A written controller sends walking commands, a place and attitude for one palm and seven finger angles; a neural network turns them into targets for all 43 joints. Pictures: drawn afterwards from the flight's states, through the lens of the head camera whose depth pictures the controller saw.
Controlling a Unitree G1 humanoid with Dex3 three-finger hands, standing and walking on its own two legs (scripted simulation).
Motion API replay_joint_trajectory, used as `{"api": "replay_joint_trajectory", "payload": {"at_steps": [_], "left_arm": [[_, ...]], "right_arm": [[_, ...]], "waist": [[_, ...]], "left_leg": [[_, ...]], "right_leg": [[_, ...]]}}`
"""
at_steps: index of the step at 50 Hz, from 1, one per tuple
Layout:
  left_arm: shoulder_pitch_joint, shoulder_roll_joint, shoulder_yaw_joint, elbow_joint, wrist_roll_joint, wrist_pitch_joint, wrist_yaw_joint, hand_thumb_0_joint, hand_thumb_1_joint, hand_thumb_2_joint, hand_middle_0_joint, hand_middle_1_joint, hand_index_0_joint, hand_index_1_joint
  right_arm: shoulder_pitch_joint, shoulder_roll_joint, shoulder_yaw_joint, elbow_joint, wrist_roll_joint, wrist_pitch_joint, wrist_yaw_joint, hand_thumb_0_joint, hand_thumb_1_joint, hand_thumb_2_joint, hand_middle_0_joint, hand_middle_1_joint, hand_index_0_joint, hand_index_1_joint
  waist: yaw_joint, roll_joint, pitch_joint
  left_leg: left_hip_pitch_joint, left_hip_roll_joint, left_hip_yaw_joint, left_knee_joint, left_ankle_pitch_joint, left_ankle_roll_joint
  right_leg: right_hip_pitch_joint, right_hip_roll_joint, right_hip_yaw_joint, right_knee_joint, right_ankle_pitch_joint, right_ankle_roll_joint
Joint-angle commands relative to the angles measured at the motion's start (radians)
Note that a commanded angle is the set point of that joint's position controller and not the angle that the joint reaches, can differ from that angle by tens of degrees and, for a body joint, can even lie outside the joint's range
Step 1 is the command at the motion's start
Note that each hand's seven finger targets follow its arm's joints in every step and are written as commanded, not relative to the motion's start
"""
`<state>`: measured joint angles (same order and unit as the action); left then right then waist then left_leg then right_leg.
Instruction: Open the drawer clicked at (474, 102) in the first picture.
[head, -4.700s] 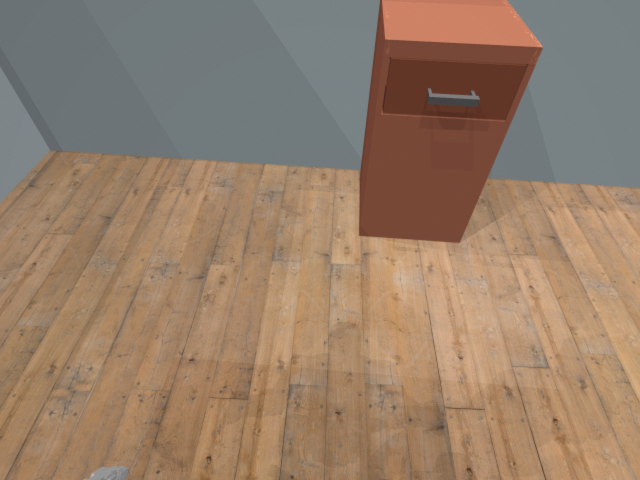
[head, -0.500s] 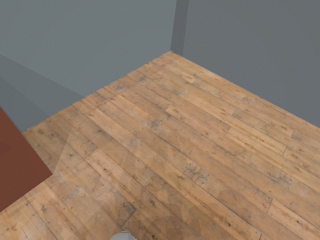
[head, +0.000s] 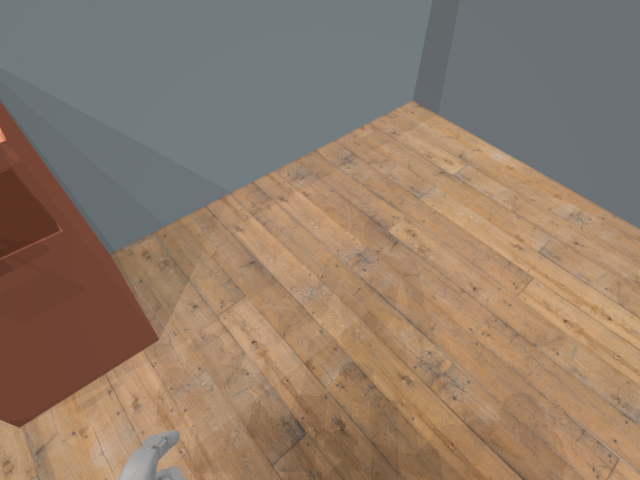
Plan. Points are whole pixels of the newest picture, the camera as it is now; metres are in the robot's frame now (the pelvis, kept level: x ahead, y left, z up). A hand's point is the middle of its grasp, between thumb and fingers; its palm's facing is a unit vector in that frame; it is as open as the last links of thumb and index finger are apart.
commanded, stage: turn to face it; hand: left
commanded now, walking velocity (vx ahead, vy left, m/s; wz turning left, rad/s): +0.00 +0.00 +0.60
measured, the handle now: out of the picture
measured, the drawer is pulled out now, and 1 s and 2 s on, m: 0.00 0.00 0.00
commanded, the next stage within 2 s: take the last steps up to it in 0.92 s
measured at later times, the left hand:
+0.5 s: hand out of the picture -0.04 +0.24 -0.18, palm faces +0.37 -0.89 -0.27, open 7.4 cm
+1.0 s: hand out of the picture +0.00 +0.19 -0.14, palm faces +0.54 -0.80 -0.26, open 7.4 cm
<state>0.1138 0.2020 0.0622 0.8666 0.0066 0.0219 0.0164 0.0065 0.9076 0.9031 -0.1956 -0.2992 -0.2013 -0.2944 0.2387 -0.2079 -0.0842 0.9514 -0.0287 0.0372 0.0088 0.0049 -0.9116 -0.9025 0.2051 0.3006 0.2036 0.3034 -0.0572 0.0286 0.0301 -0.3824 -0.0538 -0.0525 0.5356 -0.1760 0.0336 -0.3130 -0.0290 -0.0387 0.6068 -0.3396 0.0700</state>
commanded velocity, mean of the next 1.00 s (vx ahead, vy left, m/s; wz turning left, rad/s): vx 0.00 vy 0.00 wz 0.45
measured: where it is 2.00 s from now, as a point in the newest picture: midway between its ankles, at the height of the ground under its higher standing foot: outside the picture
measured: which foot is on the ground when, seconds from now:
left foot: down 0.00-0.02, up 0.04-0.40, down 0.42-0.80, up 0.82-1.00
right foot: up 0.00-0.00, down 0.02-0.42, up 0.44-0.78, down 0.80-1.00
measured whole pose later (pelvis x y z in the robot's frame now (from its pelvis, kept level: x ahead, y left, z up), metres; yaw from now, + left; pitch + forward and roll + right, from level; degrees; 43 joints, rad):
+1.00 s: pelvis +0.03 -0.01 +0.01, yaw +34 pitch -1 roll +1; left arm 0.22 0.17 0.01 0.89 0.02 0.01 0.02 0.01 0.90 0.90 -0.20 -0.30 -0.21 -0.30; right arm 0.18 -0.25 -0.08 0.96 -0.02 0.08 0.02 0.01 -0.91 -0.90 0.20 0.30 0.20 0.30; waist -0.01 0.04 0.06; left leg -0.46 0.00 -0.02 1.13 -0.40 -0.05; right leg -0.23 -0.08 -0.15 0.53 -0.28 -0.01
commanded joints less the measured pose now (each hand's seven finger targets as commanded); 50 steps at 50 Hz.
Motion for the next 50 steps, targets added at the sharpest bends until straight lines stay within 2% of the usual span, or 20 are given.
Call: {"api": "replay_joint_trajectory", "payload": {"at_steps": [1, 3, 6, 10, 14, 17, 19, 20, 21, 22, 24, 27, 35, 38, 39, 40, 41, 42, 45, 50], "left_arm": [[0.146, 0.256, 0.051, -0.063, 0.022, -0.028, 0.024, 0.0, 0.9, 0.9, -0.2, -0.3, -0.2, -0.3], [0.042, 0.198, 0.04, -0.09, 0.015, -0.031, 0.027, 0.0, 0.9, 0.9, -0.2, -0.3, -0.2, -0.3], [0.012, 0.134, 0.017, -0.088, 0.016, -0.04, 0.023, 0.0, 0.9, 0.9, -0.2, -0.3, -0.2, -0.3], [0.128, 0.166, 0.027, -0.043, 0.02, -0.036, 0.021, 0.0, 0.9, 0.9, -0.2, -0.3, -0.2, -0.3], [0.166, 0.214, 0.034, -0.025, 0.022, -0.024, 0.015, 0.0, 0.9, 0.9, -0.2, -0.3, -0.2, -0.3], [0.165, 0.236, 0.046, -0.016, 0.024, -0.017, 0.013, 0.0, 0.9, 0.9, -0.2, -0.3, -0.2, -0.3], [0.158, 0.24, 0.05, -0.014, 0.014, -0.013, 0.008, 0.0, 0.9, 0.9, -0.2, -0.3, -0.2, -0.3], [0.148, 0.222, 0.047, -0.022, 0.007, -0.011, 0.003, 0.0, 0.9, 0.9, -0.2, -0.3, -0.2, -0.3], [0.131, 0.152, 0.033, -0.074, 0.0, -0.011, -0.008, 0.0, 0.9, 0.9, -0.2, -0.3, -0.2, -0.3], [0.063, 0.144, 0.019, -0.104, 0.012, -0.002, 0.0, 0.0, 0.9, 0.9, -0.2, -0.3, -0.2, -0.3], [0.021, 0.142, 0.026, -0.085, 0.003, 0.004, 0.008, 0.0, 0.9, 0.9, -0.2, -0.3, -0.2, -0.3], [0.082, 0.136, 0.027, -0.042, 0.006, 0.007, -0.007, 0.0, 0.9, 0.9, -0.2, -0.3, -0.2, -0.3], [0.09, 0.118, 0.015, -0.058, 0.004, 0.004, -0.001, 0.0, 0.9, 0.9, -0.2, -0.3, -0.2, -0.3], [0.174, 0.12, 0.016, -0.042, 0.001, -0.014, 0.003, 0.0, 0.9, 0.9, -0.2, -0.3, -0.2, -0.3], [0.207, 0.151, 0.022, -0.035, 0.007, -0.025, 0.007, 0.0, 0.9, 0.9, -0.2, -0.3, -0.2, -0.3], [0.212, 0.247, 0.039, -0.036, 0.025, -0.039, 0.016, 0.0, 0.9, 0.9, -0.2, -0.3, -0.2, -0.3], [0.219, 0.291, 0.038, -0.049, 0.023, -0.034, 0.014, 0.0, 0.9, 0.9, -0.2, -0.3, -0.2, -0.3], [0.182, 0.253, 0.038, -0.051, 0.017, -0.036, 0.019, 0.0, 0.9, 0.9, -0.2, -0.3, -0.2, -0.3], [0.061, 0.172, 0.015, -0.066, 0.015, -0.034, 0.019, 0.0, 0.9, 0.9, -0.2, -0.3, -0.2, -0.3], [0.152, 0.168, 0.016, -0.01, 0.021, -0.038, 0.023, 0.0, 0.9, 0.9, -0.2, -0.3, -0.2, -0.3]], "right_arm": [[-0.025, -0.08, -0.033, -0.141, 0.012, -0.017, 0.003, 0.0, -0.9, -0.9, 0.2, 0.3, 0.2, 0.3], [-0.031, -0.115, -0.044, -0.113, 0.002, 0.01, 0.009, 0.0, -0.9, -0.9, 0.2, 0.3, 0.2, 0.3], [-0.007, -0.091, -0.03, -0.087, 0.003, 0.016, 0.021, 0.0, -0.9, -0.9, 0.2, 0.3, 0.2, 0.3], [-0.097, -0.087, -0.016, -0.111, 0.008, 0.017, 0.022, 0.0, -0.9, -0.9, 0.2, 0.3, 0.2, 0.3], [-0.155, -0.088, -0.001, -0.127, 0.012, 0.015, 0.025, 0.0, -0.9, -0.9, 0.2, 0.3, 0.2, 0.3], [-0.15, -0.093, 0.004, -0.133, 0.016, 0.003, 0.023, 0.0, -0.9, -0.9, 0.2, 0.3, 0.2, 0.3], [-0.089, -0.131, -0.004, -0.121, 0.01, -0.005, 0.02, 0.0, -0.9, -0.9, 0.2, 0.3, 0.2, 0.3], [-0.012, -0.193, -0.022, -0.107, 0.007, -0.014, 0.019, 0.0, -0.9, -0.9, 0.2, 0.3, 0.2, 0.3], [0.062, -0.319, -0.054, -0.1, 0.003, -0.023, 0.012, 0.0, -0.9, -0.9, 0.2, 0.3, 0.2, 0.3], [0.126, -0.345, -0.055, -0.068, 0.018, -0.018, 0.005, 0.0, -0.9, -0.9, 0.2, 0.3, 0.2, 0.3], [0.047, -0.29, -0.043, -0.077, 0.013, -0.022, -0.017, 0.0, -0.9, -0.9, 0.2, 0.3, 0.2, 0.3], [-0.09, -0.23, -0.02, -0.117, 0.006, -0.027, -0.016, 0.0, -0.9, -0.9, 0.2, 0.3, 0.2, 0.3], [-0.096, -0.227, -0.024, -0.121, 0.002, -0.015, -0.007, 0.0, -0.9, -0.9, 0.2, 0.3, 0.2, 0.3], [-0.124, -0.213, -0.026, -0.128, 0.007, -0.01, -0.007, 0.0, -0.9, -0.9, 0.2, 0.3, 0.2, 0.3], [-0.114, -0.184, -0.023, -0.127, 0.015, -0.013, -0.003, 0.0, -0.9, -0.9, 0.2, 0.3, 0.2, 0.3], [-0.078, -0.113, -0.012, -0.14, 0.024, -0.014, 0.003, 0.0, -0.9, -0.9, 0.2, 0.3, 0.2, 0.3], [-0.099, -0.115, -0.013, -0.159, 0.019, -0.006, 0.001, 0.0, -0.9, -0.9, 0.2, 0.3, 0.2, 0.3], [-0.1, -0.132, -0.019, -0.137, 0.01, 0.01, -0.001, 0.0, -0.9, -0.9, 0.2, 0.3, 0.2, 0.3], [-0.06, -0.123, -0.02, -0.078, 0.008, 0.019, 0.013, 0.0, -0.9, -0.9, 0.2, 0.3, 0.2, 0.3], [-0.093, -0.09, -0.002, -0.054, 0.013, 0.016, 0.01, 0.0, -0.9, -0.9, 0.2, 0.3, 0.2, 0.3]], "waist": [[0.084, -0.326, -0.091], [0.041, -0.221, -0.017], [0.015, -0.16, 0.018], [0.077, -0.201, -0.027], [0.101, -0.237, -0.045], [0.101, -0.258, -0.075], [0.059, -0.22, -0.105], [0.012, -0.082, -0.158], [-0.03, 0.255, -0.192], [-0.052, 0.214, -0.205], [-0.034, 0.23, -0.149], [0.036, 0.114, -0.089], [0.037, 0.147, -0.078], [0.082, 0.113, -0.098], [0.098, 0.019, -0.11], [0.092, -0.246, -0.117], [0.106, -0.29, -0.105], [0.098, -0.301, -0.083], [0.038, -0.189, 0.009], [0.083, -0.193, -0.023]], "left_leg": [[-0.288, -0.015, 0.03, 0.369, -0.382, -0.076], [-0.232, 0.057, -0.004, 0.632, -0.304, -0.077], [-0.232, 0.09, 0.041, 0.68, -0.189, -0.103], [-0.206, 0.095, 0.098, 0.501, -0.243, -0.121], [-0.119, 0.089, 0.152, 0.325, -0.247, -0.108], [-0.031, 0.077, 0.19, 0.155, -0.23, -0.087], [0.13, 0.067, 0.205, -0.033, -0.076, -0.067], [0.337, 0.139, 0.11, -0.123, 0.14, -0.029], [0.528, 0.427, -0.263, -0.121, 0.59, 0.122], [0.506, 0.508, -0.295, -0.118, 0.762, 0.206], [0.392, 0.418, -0.227, -0.114, 0.625, 0.188], [0.263, 0.307, -0.113, -0.135, 0.48, 0.129], [0.186, 0.276, -0.186, -0.142, 0.353, 0.133], [0.119, 0.232, -0.185, -0.045, 0.327, 0.087], [0.06, 0.176, -0.145, 0.039, 0.2, 0.036], [-0.133, 0.039, -0.001, 0.249, -0.114, -0.046], [-0.147, 0.006, 0.005, 0.445, -0.436, -0.061], [-0.143, 0.031, -0.048, 0.581, -0.4, -0.057], [-0.149, 0.071, -0.013, 0.703, -0.22, -0.076], [-0.114, 0.078, 0.049, 0.5, -0.253, -0.1]], "right_leg": [[0.273, -0.479, 0.386, -0.373, 0.202, -0.2], [0.082, -0.398, 0.271, -0.366, 0.171, -0.202], [0.115, -0.297, 0.05, -0.284, 0.418, -0.169], [0.262, -0.313, -0.015, -0.224, 0.609, -0.178], [0.278, -0.324, -0.062, -0.187, 0.643, -0.174], [0.297, -0.339, -0.093, -0.121, 0.672, -0.159], [0.23, -0.319, -0.148, 0.001, 0.629, -0.106], [0.081, -0.288, -0.173, 0.184, 0.498, -0.057], [-0.246, -0.139, -0.188, 0.426, -0.152, 0.028], [-0.304, -0.115, -0.068, 0.541, -0.349, 0.025], [-0.317, -0.121, 0.014, 0.594, -0.254, 0.026], [-0.223, -0.097, 0.007, 0.508, -0.127, 0.028], [-0.066, -0.028, -0.014, 0.205, -0.095, 0.014], [0.113, -0.005, -0.032, -0.075, 0.084, 0.004], [0.209, -0.057, 0.012, -0.21, 0.182, -0.006], [0.329, -0.308, 0.276, -0.28, 0.329, -0.091], [0.22, -0.465, 0.367, -0.299, 0.418, -0.203], [0.141, -0.423, 0.352, -0.328, 0.336, -0.218], [0.065, -0.293, 0.143, -0.311, 0.268, -0.172], [0.195, -0.294, 0.063, -0.279, 0.438, -0.196]]}}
